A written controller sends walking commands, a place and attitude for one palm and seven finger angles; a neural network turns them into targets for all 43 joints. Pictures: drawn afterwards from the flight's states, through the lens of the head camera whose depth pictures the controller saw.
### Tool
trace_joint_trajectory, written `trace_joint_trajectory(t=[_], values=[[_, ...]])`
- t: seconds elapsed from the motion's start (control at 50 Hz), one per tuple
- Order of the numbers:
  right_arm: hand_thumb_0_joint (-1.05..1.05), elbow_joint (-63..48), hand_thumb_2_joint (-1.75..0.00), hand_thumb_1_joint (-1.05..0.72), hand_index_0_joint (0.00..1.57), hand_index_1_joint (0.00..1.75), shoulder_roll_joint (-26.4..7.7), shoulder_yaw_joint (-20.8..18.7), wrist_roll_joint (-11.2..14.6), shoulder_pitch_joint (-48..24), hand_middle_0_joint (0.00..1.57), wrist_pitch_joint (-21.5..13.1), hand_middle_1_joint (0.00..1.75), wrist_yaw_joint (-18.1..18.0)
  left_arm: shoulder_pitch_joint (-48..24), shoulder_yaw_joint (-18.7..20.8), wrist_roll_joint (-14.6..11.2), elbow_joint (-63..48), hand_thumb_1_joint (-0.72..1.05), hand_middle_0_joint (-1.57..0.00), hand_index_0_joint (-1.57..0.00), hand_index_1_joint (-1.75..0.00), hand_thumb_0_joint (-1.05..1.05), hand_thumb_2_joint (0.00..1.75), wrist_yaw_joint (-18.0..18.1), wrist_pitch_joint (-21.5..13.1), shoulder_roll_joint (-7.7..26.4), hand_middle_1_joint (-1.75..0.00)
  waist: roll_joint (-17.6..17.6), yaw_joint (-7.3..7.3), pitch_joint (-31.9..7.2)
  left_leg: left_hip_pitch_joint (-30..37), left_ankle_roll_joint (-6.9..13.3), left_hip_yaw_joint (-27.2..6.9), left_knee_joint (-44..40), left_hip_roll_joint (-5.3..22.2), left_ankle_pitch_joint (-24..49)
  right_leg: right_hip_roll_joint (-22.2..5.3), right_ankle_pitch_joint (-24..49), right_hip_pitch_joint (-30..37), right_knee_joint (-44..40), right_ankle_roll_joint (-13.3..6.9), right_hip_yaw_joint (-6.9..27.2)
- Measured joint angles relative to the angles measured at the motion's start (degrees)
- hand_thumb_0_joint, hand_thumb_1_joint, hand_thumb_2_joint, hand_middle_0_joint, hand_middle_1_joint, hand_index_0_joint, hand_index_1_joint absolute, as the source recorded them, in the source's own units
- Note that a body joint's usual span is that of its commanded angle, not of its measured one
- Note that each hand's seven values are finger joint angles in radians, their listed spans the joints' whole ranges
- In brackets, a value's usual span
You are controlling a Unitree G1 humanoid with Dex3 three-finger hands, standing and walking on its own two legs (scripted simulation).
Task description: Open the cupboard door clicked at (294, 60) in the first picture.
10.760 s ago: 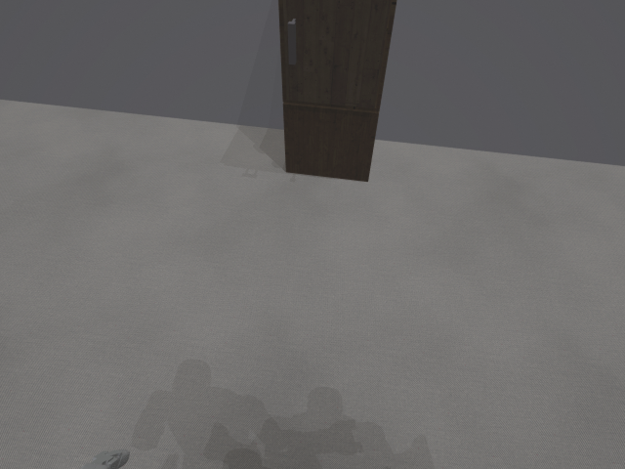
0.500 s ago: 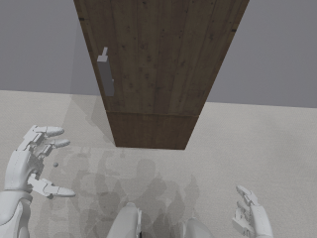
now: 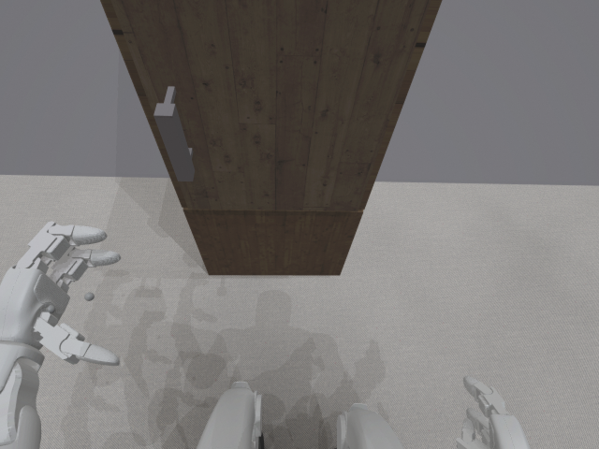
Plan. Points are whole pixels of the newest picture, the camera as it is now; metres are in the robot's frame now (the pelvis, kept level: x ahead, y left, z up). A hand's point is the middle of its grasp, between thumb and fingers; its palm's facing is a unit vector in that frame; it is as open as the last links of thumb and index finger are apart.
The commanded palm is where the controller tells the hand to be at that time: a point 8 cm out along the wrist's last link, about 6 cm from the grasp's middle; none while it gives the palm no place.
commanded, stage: raise the hand with hooked fingers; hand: left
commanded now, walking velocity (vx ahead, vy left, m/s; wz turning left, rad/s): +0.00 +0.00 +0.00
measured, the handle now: (178, 136) +0.57 +0.23 +0.02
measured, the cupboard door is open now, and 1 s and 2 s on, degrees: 0 0 0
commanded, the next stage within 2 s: move the hooked fingers beside the handle in 0.28 s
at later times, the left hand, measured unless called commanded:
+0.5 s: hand (90, 294) +0.29 +0.27 +0.04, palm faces +0.08 -1.00 -0.05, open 14.0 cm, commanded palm +0.28 +0.31 +0.04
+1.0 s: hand (108, 231) +0.38 +0.28 +0.03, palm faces +0.09 -1.00 -0.03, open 14.0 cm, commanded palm +0.36 +0.32 +0.03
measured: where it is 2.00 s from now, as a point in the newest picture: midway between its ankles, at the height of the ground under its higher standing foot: outside the picture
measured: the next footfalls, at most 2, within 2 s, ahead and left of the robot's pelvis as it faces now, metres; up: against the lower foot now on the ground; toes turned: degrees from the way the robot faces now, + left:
none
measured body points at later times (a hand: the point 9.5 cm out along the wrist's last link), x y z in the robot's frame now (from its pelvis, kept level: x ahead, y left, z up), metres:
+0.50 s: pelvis +0.00 -0.01 -0.01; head +0.09 +0.01 +0.44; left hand +0.28 +0.32 +0.04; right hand +0.16 -0.26 -0.09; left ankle +0.05 +0.10 -0.63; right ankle +0.01 -0.12 -0.63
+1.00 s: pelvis +0.00 +0.00 -0.01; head +0.11 +0.02 +0.42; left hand +0.36 +0.33 +0.04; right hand +0.11 -0.27 -0.11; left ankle +0.05 +0.10 -0.63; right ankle +0.01 -0.12 -0.63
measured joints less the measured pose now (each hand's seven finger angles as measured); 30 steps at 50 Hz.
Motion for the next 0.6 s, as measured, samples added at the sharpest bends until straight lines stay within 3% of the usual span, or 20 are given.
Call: trace_joint_trajectory(t=[0.12,0.28,0.44,0.6], values=[[0.01,0.0,-0.9,-0.9,0.2,0.3,0.2,0.1,0.1,-0.5,0.2,0.6,0.3,0.2,-1.5,1.3,-0.4,2.3,-0.5,-0.3,-0.31,-1.2,-0.02,0.3,1.5,-1.2,-0.2,-1.2,-0.1,0.07,-0.1,-0.3,-0.4,-0.3,0.5,0.0,-0.1,0.1,-0.4,-0.3,0.9,-0.4,-0.3],[0.01,-0.4,-0.9,-0.9,0.2,0.3,0.5,0.6,0.3,-1.3,0.2,0.9,0.3,-0.3,-0.9,-0.3,0.1,2.3,-0.5,-0.3,-0.3,-1.2,-0.02,0.3,0.0,-0.6,-0.6,-1.2,0.1,0.37,0.0,-0.2,-0.7,-0.6,0.7,0.2,0.0,0.3,-0.4,-0.2,1.1,-0.7,-0.5],[0.01,-0.4,-0.9,-0.9,0.2,0.3,0.7,0.8,0.2,-1.7,0.2,0.9,0.3,-0.3,-2.0,0.8,-0.3,3.0,-0.5,-0.3,-0.31,-1.2,-0.02,0.3,0.9,-1.4,-0.4,-1.2,0.1,0.54,-0.1,-0.3,-0.8,-0.8,1.0,0.2,-0.1,0.3,-0.6,-0.4,1.5,-0.8,-0.6],[0.01,0.9,-0.9,-0.9,0.21,0.3,0.1,1.2,0.2,-2.1,0.2,0.7,0.3,-1.1,-9.4,0.4,1.2,8.6,-0.5,-0.3,-0.3,-1.2,-0.02,0.3,0.2,-0.5,0.7,-1.2,0.1,0.52,0.2,-2.1,-0.7,-1.1,2.2,0.1,-0.3,0.2,-0.8,-1.9,2.5,-0.8,-0.9]])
